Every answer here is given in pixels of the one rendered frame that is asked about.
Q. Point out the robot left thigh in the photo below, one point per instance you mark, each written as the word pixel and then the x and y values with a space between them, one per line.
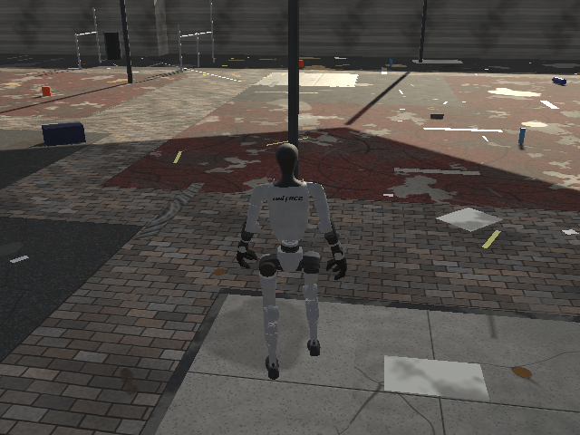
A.
pixel 267 275

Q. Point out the left robot forearm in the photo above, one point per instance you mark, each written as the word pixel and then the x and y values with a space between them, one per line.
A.
pixel 244 240

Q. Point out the robot left upper arm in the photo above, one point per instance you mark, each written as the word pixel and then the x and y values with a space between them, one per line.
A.
pixel 254 208

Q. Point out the robot right hand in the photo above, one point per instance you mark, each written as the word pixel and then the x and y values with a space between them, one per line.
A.
pixel 341 264

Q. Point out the robot left hand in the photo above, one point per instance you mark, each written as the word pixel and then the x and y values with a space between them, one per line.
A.
pixel 248 255

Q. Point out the right robot forearm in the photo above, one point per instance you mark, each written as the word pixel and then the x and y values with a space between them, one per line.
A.
pixel 334 243

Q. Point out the robot left shin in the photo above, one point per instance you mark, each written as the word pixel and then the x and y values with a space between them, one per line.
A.
pixel 271 338

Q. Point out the robot right upper arm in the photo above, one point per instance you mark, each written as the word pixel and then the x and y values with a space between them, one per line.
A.
pixel 317 191

